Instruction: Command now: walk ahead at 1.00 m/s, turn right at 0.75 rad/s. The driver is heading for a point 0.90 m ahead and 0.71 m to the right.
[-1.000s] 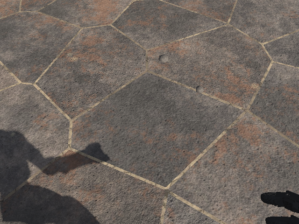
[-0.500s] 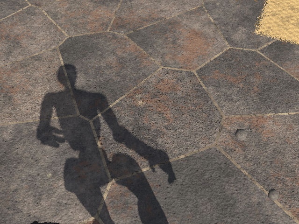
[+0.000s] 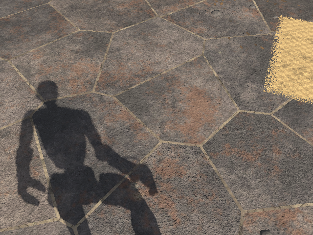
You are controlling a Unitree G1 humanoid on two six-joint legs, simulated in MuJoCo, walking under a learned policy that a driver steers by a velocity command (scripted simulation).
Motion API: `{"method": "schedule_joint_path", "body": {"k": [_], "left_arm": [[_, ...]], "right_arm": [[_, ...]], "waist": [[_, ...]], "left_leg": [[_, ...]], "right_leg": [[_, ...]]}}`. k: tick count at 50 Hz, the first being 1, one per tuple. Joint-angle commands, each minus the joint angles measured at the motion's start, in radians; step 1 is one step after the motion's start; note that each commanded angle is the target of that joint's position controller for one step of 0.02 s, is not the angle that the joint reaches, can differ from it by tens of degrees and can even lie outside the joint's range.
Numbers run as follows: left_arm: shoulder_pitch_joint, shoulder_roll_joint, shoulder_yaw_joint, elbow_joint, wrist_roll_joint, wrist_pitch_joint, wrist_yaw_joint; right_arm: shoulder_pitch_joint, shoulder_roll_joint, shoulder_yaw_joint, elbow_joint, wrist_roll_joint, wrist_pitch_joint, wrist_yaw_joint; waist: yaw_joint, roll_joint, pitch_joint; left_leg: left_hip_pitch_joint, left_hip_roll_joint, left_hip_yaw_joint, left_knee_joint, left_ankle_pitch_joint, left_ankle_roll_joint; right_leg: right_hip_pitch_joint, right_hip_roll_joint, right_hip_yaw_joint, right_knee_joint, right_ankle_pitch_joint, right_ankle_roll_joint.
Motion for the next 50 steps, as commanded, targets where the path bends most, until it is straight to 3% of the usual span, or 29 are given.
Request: {"method": "schedule_joint_path", "body": {"k": [1,4,6,8,10,12,13,14,15,16,17,18,20,22,24,26,28,30,32,33,34,35,36,37,38,39,43,46,50], "left_arm": [[-0.055,-0.014,-0.005,-0.091,0.015,0.027,-0.022],[-0.191,-0.024,-0.022,-0.159,0.008,0.025,-0.042],[-0.268,-0.011,-0.031,-0.186,0.006,0.021,-0.057],[-0.308,0.002,-0.035,-0.198,0.007,0.019,-0.065],[-0.217,0.045,-0.025,-0.169,0.005,0.018,-0.058],[0.112,0.126,0.014,-0.08,0.006,0.017,-0.037],[0.286,0.173,0.045,-0.018,0.003,0.016,-0.012],[0.207,0.234,0.072,-0.014,-0.021,0.028,0.013],[0.129,0.36,0.093,-0.069,0.017,0.041,0.013],[0.121,0.312,0.095,-0.104,0.01,0.044,0.024],[0.092,0.242,0.08,-0.086,0.008,0.037,0.034],[0.06,0.201,0.068,-0.07,0.006,0.024,0.037],[0.014,0.16,0.048,-0.074,0.001,-0.01,0.042],[0.009,0.154,0.043,-0.077,-0.007,-0.036,0.034],[0.012,0.162,0.05,-0.082,-0.006,-0.048,0.031],[0.032,0.171,0.06,-0.082,-0.011,-0.05,0.022],[0.066,0.184,0.068,-0.074,-0.02,-0.051,0.016],[0.078,0.192,0.074,-0.072,-0.018,-0.046,0.022],[0.058,0.232,0.083,-0.078,-0.007,-0.043,0.027],[0.01,0.256,0.085,-0.084,-0.003,-0.046,0.023],[-0.025,0.176,0.062,-0.107,-0.001,-0.059,0.021],[0.004,0.004,0.018,-0.155,-0.02,-0.063,0.026],[0.069,0.044,0.004,-0.184,-0.028,-0.052,0.027],[-0.008,0.109,0.013,-0.156,-0.001,-0.031,0.029],[-0.058,0.121,0.017,-0.159,0.014,-0.02,0.015],[-0.089,0.111,0.017,-0.162,0.02,-0.009,-0.001],[-0.186,0.033,-0.012,-0.24,0.026,0.034,-0.04],[-0.275,0.037,-0.023,-0.294,0.018,0.038,-0.049],[-0.42,0.034,-0.038,-0.328,0.019,0.035,-0.072]], "right_arm": [[0.034,-0.046,-0.016,-0.016,0.026,-0.042,0.001],[0.019,-0.042,-0.013,0.002,0.016,-0.054,-0.001],[0.034,-0.074,-0.018,0.014,0.017,-0.055,-0.007],[0.068,-0.123,-0.025,0.025,0.017,-0.053,-0.017],[0.091,-0.19,-0.04,0.019,0.014,-0.031,-0.035],[0.011,-0.244,-0.058,-0.014,0.001,0.007,-0.046],[-0.012,-0.239,-0.06,-0.025,-0.007,0.02,-0.035],[-0.04,-0.114,-0.033,-0.044,-0.014,0.011,-0.01],[0.065,-0.089,-0.013,-0.171,0.009,-0.012,-0.009],[-0.026,-0.135,-0.007,-0.186,-0.003,-0.04,-0.011],[-0.063,-0.149,-0.005,-0.182,-0.001,-0.053,-0.009],[-0.085,-0.138,-0.002,-0.182,-0.01,-0.049,-0.01],[-0.061,-0.119,0.007,-0.171,-0.039,-0.001,-0.01],[-0.109,-0.091,0.016,-0.199,-0.042,0.03,-0.003],[-0.243,-0.057,0.033,-0.259,-0.027,0.031,0.01],[-0.319,-0.033,0.044,-0.285,-0.001,0.027,0.019],[-0.344,-0.049,0.039,-0.294,0.013,0.023,0.019],[-0.343,-0.081,0.029,-0.299,0.014,0.019,0.013],[-0.186,-0.155,-0.004,-0.254,0.014,0.013,-0.005],[-0.001,-0.193,-0.025,-0.212,0.015,0.008,-0.019],[0.222,-0.26,-0.054,-0.174,-0.005,0.003,-0.042],[0.269,-0.322,-0.066,-0.162,-0.046,0.003,-0.049],[0.133,-0.32,-0.077,-0.177,-0.033,0.01,-0.039],[0.017,-0.199,-0.057,-0.203,-0.022,0.016,-0.033],[-0.009,-0.141,-0.043,-0.19,-0.014,0.02,-0.028],[0.001,-0.123,-0.038,-0.168,-0.018,0.019,-0.025],[0.081,-0.077,-0.026,-0.065,0.016,-0.018,-0.003],[0.049,-0.088,-0.028,-0.049,0.01,-0.037,0.003],[0.126,-0.127,-0.036,-0.002,0.005,-0.039,-0.005]], "waist": [[0.002,0.117,0.058],[0.019,0.121,0.104],[0.013,0.073,0.127],[0.016,0.063,0.12],[0.075,0.12,0.036],[0.249,0.152,-0.125],[0.304,0.091,-0.188],[0.214,-0.156,-0.082],[0.078,-0.262,-0.266],[0.133,-0.042,-0.282],[0.084,0.081,-0.101],[0.025,0.143,-0.016],[-0.05,0.163,0.052],[-0.061,0.142,0.078],[-0.029,0.104,0.108],[0.018,0.06,0.087],[0.053,0.024,0.047],[0.056,0.005,0.024],[-0.021,0.007,-0.087],[-0.14,0.023,-0.177],[-0.234,0.083,-0.29],[-0.177,0.335,-0.343],[-0.08,0.445,-0.357],[-0.08,0.246,-0.203],[-0.074,0.135,-0.111],[-0.065,0.094,-0.066],[-0.027,0.129,0.027],[0.004,0.122,0.068],[-0.027,0.071,0.148]], "left_leg": [[0.122,0.272,-0.185,-0.312,0.22,0.071],[0.075,0.206,0.014,-0.341,0.416,0.043],[0.076,0.179,0.104,-0.369,0.535,0.014],[0.133,0.185,0.153,-0.324,0.888,-0.009],[0.236,0.213,0.155,-0.137,1.299,-0.029],[0.171,0.256,0.117,0.292,1.406,-0.013],[0.022,0.213,0.106,0.642,1.093,-0.003],[-0.287,0.002,0.089,1.047,-0.011,-0.026],[-0.652,-0.064,-0.108,1.312,-0.225,-0.069],[-0.735,-0.01,-0.233,1.252,-0.139,-0.053],[-0.716,0.042,-0.24,1.115,-0.074,-0.044],[-0.639,0.081,-0.233,1.0,-0.06,-0.05],[-0.493,0.119,-0.23,0.875,-0.084,-0.082],[-0.418,0.141,-0.192,0.703,-0.086,-0.108],[-0.352,0.133,-0.153,0.493,0.09,-0.118],[-0.267,0.096,-0.134,0.296,0.304,-0.107],[-0.209,0.062,-0.132,0.194,0.399,-0.088],[-0.167,0.039,-0.153,0.099,0.368,-0.074],[0.016,-0.015,-0.159,0.076,0.202,-0.055],[0.219,-0.006,-0.147,0.071,0.135,-0.044],[0.463,0.145,-0.282,0.084,-0.118,-0.016],[0.636,0.423,-0.72,-0.071,-0.47,0.023],[0.571,0.487,-1.084,-0.232,-0.608,0.093],[0.426,0.428,-0.91,-0.227,-0.63,0.095],[0.305,0.378,-0.71,-0.208,-0.436,0.082],[0.228,0.335,-0.57,-0.215,-0.268,0.062],[0.124,0.292,-0.265,-0.275,0.075,0.03],[0.065,0.256,-0.069,-0.326,0.261,0.017],[0.124,0.209,0.109,-0.364,0.528,-0.019]], "right_leg": [[-0.257,-0.084,0.033,0.006,0.066,0.012],[-0.24,-0.064,-0.027,-0.156,0.232,0.002],[-0.155,-0.026,-0.11,-0.343,0.309,-0.025],[-0.041,0.046,-0.194,-0.469,0.34,-0.061],[0.09,0.127,-0.235,-0.495,0.262,-0.09],[0.435,0.169,-0.177,-0.494,0.141,-0.146],[0.667,0.172,-0.099,-0.564,0.074,-0.177],[0.733,0.066,0.1,-0.62,0.075,-0.214],[1.013,-0.156,0.665,-0.767,0.063,-0.439],[0.977,-0.203,0.834,-0.963,-0.183,-0.434],[0.777,-0.183,0.779,-1.03,-0.223,-0.373],[0.602,-0.142,0.687,-1.034,-0.134,-0.33],[0.345,-0.054,0.525,-1.037,0.035,-0.299],[0.191,0.015,0.424,-1.065,0.089,-0.287],[0.098,0.071,0.366,-1.089,0.141,-0.259],[0.113,0.104,0.339,-1.078,0.237,-0.205],[0.203,0.081,0.36,-1.048,0.365,-0.172],[0.311,0.06,0.389,-0.978,0.451,-0.139],[0.393,0.065,0.397,-0.762,0.681,-0.093],[0.338,0.097,0.366,-0.54,0.699,-0.069],[0.186,0.144,0.306,-0.229,0.503,-0.054],[-0.109,0.242,0.203,0.055,-0.294,-0.041],[-0.247,0.188,0.144,0.174,-0.221,-0.047],[-0.276,0.107,0.111,0.177,-0.105,-0.044],[-0.256,0.069,0.085,0.127,-0.048,-0.034],[-0.231,0.041,0.078,0.097,-0.037,-0.022],[-0.276,-0.026,0.06,0.061,0.03,-0.003],[-0.263,-0.027,0.024,-0.054,0.177,0.003],[-0.189,0.016,-0.129,-0.355,0.254,-0.045]]}}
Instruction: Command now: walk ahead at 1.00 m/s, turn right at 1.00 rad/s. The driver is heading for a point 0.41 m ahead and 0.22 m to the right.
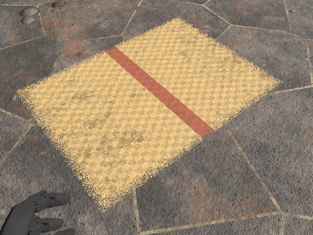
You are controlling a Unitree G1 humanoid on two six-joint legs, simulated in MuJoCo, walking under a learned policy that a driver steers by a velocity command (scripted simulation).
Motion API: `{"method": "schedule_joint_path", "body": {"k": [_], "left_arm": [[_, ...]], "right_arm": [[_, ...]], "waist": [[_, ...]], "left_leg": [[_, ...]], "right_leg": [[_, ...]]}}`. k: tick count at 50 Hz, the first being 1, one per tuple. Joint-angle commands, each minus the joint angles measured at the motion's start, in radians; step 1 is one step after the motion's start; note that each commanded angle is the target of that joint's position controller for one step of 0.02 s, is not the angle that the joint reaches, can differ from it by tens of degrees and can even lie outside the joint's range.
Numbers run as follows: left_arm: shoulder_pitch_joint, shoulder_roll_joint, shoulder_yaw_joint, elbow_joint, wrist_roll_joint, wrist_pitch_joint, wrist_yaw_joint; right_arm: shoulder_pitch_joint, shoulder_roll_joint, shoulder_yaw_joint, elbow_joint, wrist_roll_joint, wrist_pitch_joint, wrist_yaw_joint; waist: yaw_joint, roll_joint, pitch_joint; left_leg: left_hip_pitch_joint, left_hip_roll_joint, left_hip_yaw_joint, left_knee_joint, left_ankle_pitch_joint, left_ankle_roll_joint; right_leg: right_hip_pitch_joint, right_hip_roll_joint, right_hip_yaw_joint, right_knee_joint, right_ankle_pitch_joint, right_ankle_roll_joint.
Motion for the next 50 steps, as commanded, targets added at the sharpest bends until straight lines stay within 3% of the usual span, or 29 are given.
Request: {"method": "schedule_joint_path", "body": {"k": [1,4,6,7,8,9,10,11,12,14,17,20,21,23,25,26,27,28,29,30,31,33,35,38,40,44,46,48,50], "left_arm": [[-0.098,-0.009,-0.02,-0.075,-0.002,-0.011,-0.018],[0.026,0.032,-0.004,-0.028,-0.004,-0.017,0.001],[0.394,0.113,0.043,0.083,-0.008,-0.027,0.029],[0.493,0.152,0.076,0.137,-0.015,-0.028,0.059],[0.378,0.246,0.096,0.114,-0.02,-0.01,0.079],[0.416,0.291,0.11,0.071,-0.003,0.002,0.077],[0.425,0.252,0.109,0.089,-0.009,-0.001,0.085],[0.401,0.203,0.099,0.111,-0.011,-0.012,0.093],[0.365,0.176,0.091,0.117,-0.011,-0.03,0.1],[0.318,0.119,0.064,0.115,-0.017,-0.061,0.105],[0.32,0.109,0.055,0.141,-0.023,-0.094,0.095],[0.388,0.084,0.054,0.192,-0.042,-0.099,0.081],[0.443,0.025,0.046,0.186,-0.101,-0.095,0.111],[0.491,0.077,0.053,0.227,-0.076,-0.073,0.135],[0.452,0.094,0.062,0.224,-0.048,-0.058,0.142],[0.391,0.085,0.058,0.204,-0.042,-0.053,0.136],[0.351,0.02,0.039,0.16,-0.017,-0.052,0.131],[0.631,-0.066,0.013,0.196,-0.046,-0.052,0.113],[0.663,0.032,0.021,0.235,-0.056,-0.039,0.101],[0.515,0.079,0.037,0.203,-0.07,-0.025,0.101],[0.401,0.082,0.039,0.17,-0.056,-0.014,0.113],[0.359,0.049,0.043,0.151,-0.049,0.007,0.122],[0.407,-0.027,0.027,0.163,-0.043,0.012,0.129],[0.354,-0.061,0.01,0.152,-0.026,0.002,0.137],[0.313,-0.027,0.018,0.15,-0.032,0.011,0.135],[0.228,-0.01,0.028,0.138,-0.02,0.026,0.13],[0.21,-0.008,0.027,0.131,-0.005,0.016,0.131],[0.193,0.055,0.046,0.149,-0.013,0.011,0.133],[0.17,-0.024,0.026,0.151,-0.011,-0.005,0.127]], "right_arm": [[-0.081,-0.101,-0.009,-0.067,-0.003,-0.023,-0.006],[-0.052,-0.183,-0.028,-0.07,-0.003,0.01,-0.031],[-0.136,-0.219,-0.04,-0.108,-0.009,0.043,-0.033],[-0.147,-0.186,-0.038,-0.115,-0.016,0.049,-0.019],[-0.131,-0.037,-0.001,-0.183,-0.024,0.04,0.002],[-0.184,-0.103,-0.007,-0.289,-0.004,0.015,-0.002],[-0.265,-0.115,0.0,-0.303,-0.005,-0.009,-0.002],[-0.271,-0.111,0.007,-0.293,-0.003,-0.019,-0.003],[-0.284,-0.102,0.011,-0.283,-0.018,-0.01,-0.006],[-0.217,-0.089,0.015,-0.258,-0.046,0.034,-0.004],[-0.344,-0.025,0.036,-0.311,-0.031,0.049,0.008],[-0.394,0.034,0.058,-0.309,-0.009,0.035,0.02],[-0.552,0.013,0.04,-0.36,0.025,-0.017,0.01],[-0.568,-0.007,0.026,-0.38,0.029,-0.041,0.009],[-0.44,-0.077,-0.01,-0.347,0.023,-0.049,0.001],[-0.293,-0.094,-0.022,-0.311,0.015,-0.05,0.002],[-0.106,-0.133,-0.025,-0.267,0.002,-0.044,-0.001],[-0.09,-0.132,-0.012,-0.244,-0.031,-0.04,0.019],[-0.125,-0.106,-0.022,-0.274,-0.007,-0.028,0.025],[-0.234,-0.065,-0.015,-0.29,0.008,-0.015,0.02],[-0.327,-0.033,0.0,-0.289,0.017,0.0,0.015],[-0.385,-0.013,0.018,-0.265,0.008,0.008,0.017],[-0.42,0.005,0.021,-0.24,0.003,0.004,0.031],[-0.411,-0.029,0.005,-0.2,0.006,0.009,0.028],[-0.405,-0.049,-0.001,-0.187,0.014,0.026,0.022],[-0.431,-0.041,0.008,-0.176,0.021,0.059,0.013],[-0.376,0.002,0.026,-0.149,0.018,0.061,0.013],[-0.317,-0.014,0.02,-0.141,0.01,0.058,0.014],[-0.361,-0.008,0.02,-0.144,0.006,0.062,0.007]], "waist": [[0.065,0.087,0.14],[0.154,0.161,0.015],[0.325,0.178,-0.148],[0.334,0.077,-0.172],[0.182,-0.176,-0.132],[0.21,-0.092,-0.319],[0.208,0.042,-0.22],[0.153,0.114,-0.06],[0.105,0.159,-0.006],[0.026,0.163,0.024],[0.026,0.147,0.104],[0.095,0.072,0.019],[0.174,0.162,0.016],[0.161,0.044,-0.012],[0.071,-0.047,-0.089],[-0.028,-0.064,-0.153],[-0.092,0.037,-0.297],[0.035,0.352,-0.52],[-0.001,0.248,-0.597],[-0.002,0.152,-0.424],[0.033,0.037,-0.257],[0.1,0.053,-0.091],[0.138,0.109,-0.081],[0.123,0.145,-0.166],[0.106,0.151,-0.189],[0.101,0.165,-0.076],[0.097,0.129,-0.045],[0.041,-0.027,-0.033],[0.049,-0.029,-0.026]], "left_leg": [[-0.158,0.202,0.026,-0.117,0.808,0.037],[-0.027,0.245,0.041,0.151,1.438,0.024],[-0.162,0.283,-0.002,0.618,1.451,0.058],[-0.392,0.191,-0.006,0.972,0.805,0.051],[-0.796,0.014,-0.031,1.349,-0.123,0.009],[-0.975,-0.017,-0.271,1.452,-0.109,0.003],[-1.022,0.044,-0.333,1.351,-0.029,0.009],[-0.99,0.08,-0.326,1.232,0.011,0.009],[-0.914,0.107,-0.325,1.156,-0.005,-0.001],[-0.792,0.144,-0.323,1.034,-0.05,-0.03],[-0.679,0.139,-0.238,0.755,0.085,-0.045],[-0.466,0.045,-0.17,0.463,0.494,0.016],[-0.45,-0.007,-0.21,0.368,0.546,0.0],[-0.469,-0.048,-0.229,0.218,0.622,0.017],[-0.344,-0.065,-0.23,0.197,0.66,0.049],[-0.178,-0.033,-0.229,0.181,0.769,0.067],[0.101,0.161,-0.391,0.312,1.153,0.12],[0.385,0.492,-0.854,0.344,1.338,0.37],[0.36,0.479,-0.962,0.277,1.044,0.39],[0.197,0.421,-0.825,0.219,0.819,0.364],[-0.021,0.354,-0.72,0.164,0.685,0.318],[-0.315,0.252,-0.579,0.079,0.629,0.278],[-0.433,0.185,-0.451,0.051,0.728,0.263],[-0.419,0.188,-0.389,0.066,0.864,0.283],[-0.42,0.201,-0.402,0.041,0.613,0.278],[-0.535,0.177,-0.446,-0.011,-0.054,0.224],[-0.558,0.136,-0.436,0.023,-0.157,0.154],[-0.508,0.038,-0.316,0.093,-0.091,0.084],[-0.407,0.026,-0.285,0.16,0.019,0.069]], "right_leg": [[0.151,0.039,-0.106,-0.195,0.043,-0.049],[0.354,0.148,-0.162,-0.256,-0.073,-0.099],[0.76,0.188,-0.085,-0.306,-0.17,-0.159],[0.995,0.155,0.024,-0.387,-0.209,-0.188],[1.129,-0.057,0.441,-0.423,-0.196,-0.269],[1.281,-0.169,0.822,-0.622,-0.307,-0.406],[1.186,-0.186,0.85,-0.741,-0.356,-0.365],[1.001,-0.158,0.775,-0.783,-0.29,-0.332],[0.858,-0.107,0.69,-0.784,-0.195,-0.306],[0.66,-0.044,0.55,-0.79,-0.074,-0.287],[0.457,0.032,0.372,-0.788,0.447,-0.231],[0.46,0.128,0.235,-0.72,0.617,-0.108],[0.47,0.084,0.313,-0.703,0.431,-0.089],[0.651,0.06,0.351,-0.652,0.383,-0.063],[0.74,0.058,0.354,-0.476,0.508,-0.011],[0.702,0.086,0.319,-0.294,0.512,0.036],[0.546,0.143,0.271,0.05,0.102,0.094],[0.31,0.284,0.334,0.45,-0.672,0.143],[0.279,0.214,0.39,0.535,-0.589,0.145],[0.231,0.161,0.333,0.506,-0.527,0.155],[0.226,0.117,0.257,0.434,-0.466,0.158],[0.299,0.07,0.204,0.304,-0.421,0.154],[0.405,0.042,0.163,0.096,-0.397,0.16],[0.506,0.019,0.14,-0.147,-0.305,0.17],[0.55,0.011,0.141,-0.23,-0.218,0.163],[0.625,0.024,0.11,-0.426,-0.163,0.117],[0.677,-0.009,0.149,-0.555,-0.119,0.08],[0.572,-0.035,0.201,-0.57,-0.298,0.033],[0.481,-0.018,0.196,-0.608,-0.35,0.052]]}}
